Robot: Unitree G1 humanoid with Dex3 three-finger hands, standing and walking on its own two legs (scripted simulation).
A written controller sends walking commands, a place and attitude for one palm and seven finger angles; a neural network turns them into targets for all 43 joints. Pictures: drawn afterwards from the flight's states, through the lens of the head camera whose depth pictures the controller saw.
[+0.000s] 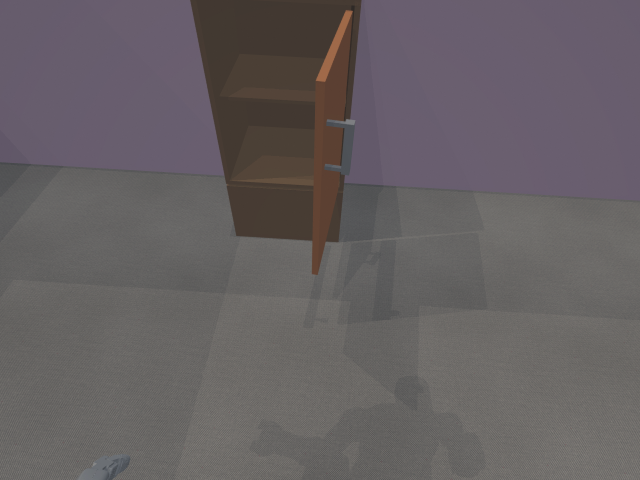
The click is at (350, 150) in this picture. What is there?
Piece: cupboard door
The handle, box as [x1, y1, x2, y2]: [324, 119, 354, 175]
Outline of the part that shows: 327,119 326,125 344,128 344,139 341,165 338,166 325,164 324,169 340,171 341,174 348,175 350,166 354,120 346,119 345,122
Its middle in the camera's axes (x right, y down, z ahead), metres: +0.04 -0.20 +0.86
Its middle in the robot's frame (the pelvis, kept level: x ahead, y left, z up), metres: +0.79 +0.00 -0.02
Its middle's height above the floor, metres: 0.74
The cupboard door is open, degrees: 83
